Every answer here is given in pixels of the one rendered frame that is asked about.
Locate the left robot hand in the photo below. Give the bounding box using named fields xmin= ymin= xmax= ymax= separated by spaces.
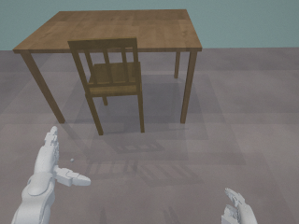
xmin=34 ymin=126 xmax=91 ymax=187

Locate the chair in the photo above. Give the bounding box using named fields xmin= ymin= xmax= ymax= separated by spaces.
xmin=67 ymin=36 xmax=145 ymax=136

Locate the right robot hand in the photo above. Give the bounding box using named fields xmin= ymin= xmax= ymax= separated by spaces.
xmin=221 ymin=188 xmax=258 ymax=224

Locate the left robot forearm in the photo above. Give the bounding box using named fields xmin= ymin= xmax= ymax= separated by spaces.
xmin=11 ymin=172 xmax=55 ymax=224

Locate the table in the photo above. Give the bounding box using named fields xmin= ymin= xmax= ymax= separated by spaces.
xmin=13 ymin=8 xmax=203 ymax=124

